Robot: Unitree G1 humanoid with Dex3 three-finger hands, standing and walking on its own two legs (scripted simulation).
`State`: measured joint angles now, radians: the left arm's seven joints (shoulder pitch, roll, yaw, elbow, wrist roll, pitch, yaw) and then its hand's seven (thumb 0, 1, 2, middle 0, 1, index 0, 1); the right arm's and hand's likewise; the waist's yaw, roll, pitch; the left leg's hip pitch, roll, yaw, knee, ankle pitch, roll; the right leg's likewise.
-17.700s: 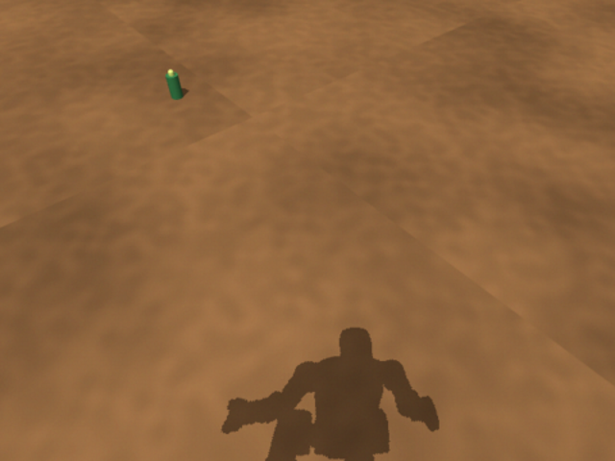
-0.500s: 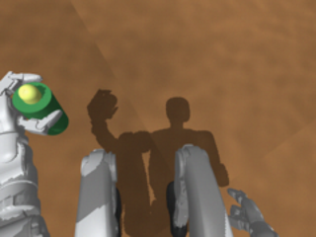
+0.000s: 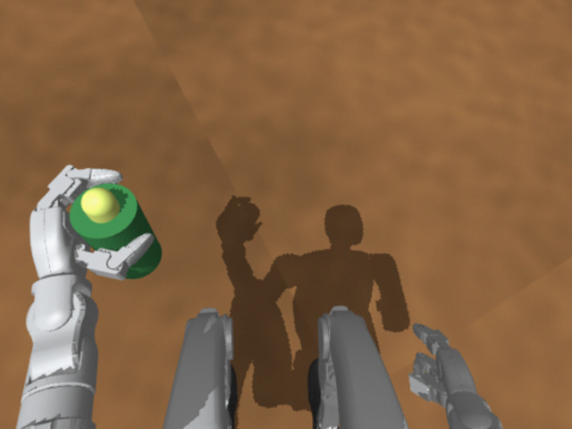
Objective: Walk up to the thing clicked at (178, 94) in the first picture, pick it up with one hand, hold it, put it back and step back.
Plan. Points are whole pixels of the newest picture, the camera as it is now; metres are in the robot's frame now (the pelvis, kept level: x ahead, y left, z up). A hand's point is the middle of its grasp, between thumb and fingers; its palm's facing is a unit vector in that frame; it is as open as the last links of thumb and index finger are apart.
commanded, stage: lift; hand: left
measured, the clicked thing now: (118, 230) +0.37 +0.22 -0.01
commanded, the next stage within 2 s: hold in 1.38 s
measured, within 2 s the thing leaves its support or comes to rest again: neither
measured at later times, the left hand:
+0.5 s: hand (82, 188) +0.36 +0.20 +0.13, palm faces +0.22 -0.97 -0.01, open 10.4 cm
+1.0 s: hand (69, 143) +0.37 +0.19 +0.19, palm faces +0.23 -0.97 -0.01, open 10.4 cm
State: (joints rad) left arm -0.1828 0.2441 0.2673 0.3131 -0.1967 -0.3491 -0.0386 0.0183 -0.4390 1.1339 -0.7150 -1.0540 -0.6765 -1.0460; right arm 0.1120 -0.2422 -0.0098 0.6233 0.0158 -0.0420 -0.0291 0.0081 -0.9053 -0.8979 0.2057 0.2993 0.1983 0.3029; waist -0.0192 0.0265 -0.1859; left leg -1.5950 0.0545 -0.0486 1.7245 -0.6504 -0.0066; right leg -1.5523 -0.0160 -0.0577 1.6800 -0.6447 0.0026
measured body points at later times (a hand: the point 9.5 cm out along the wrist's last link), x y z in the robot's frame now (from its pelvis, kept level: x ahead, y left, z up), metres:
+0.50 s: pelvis +0.02 +0.00 +0.11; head +0.12 +0.02 +0.55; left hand +0.34 +0.25 +0.14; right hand +0.18 -0.24 +0.00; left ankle +0.06 +0.12 -0.51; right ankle +0.06 -0.13 -0.51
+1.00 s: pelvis +0.04 +0.00 +0.16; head +0.11 +0.01 +0.60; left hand +0.35 +0.24 +0.19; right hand +0.19 -0.24 +0.05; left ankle +0.06 +0.12 -0.51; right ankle +0.06 -0.13 -0.51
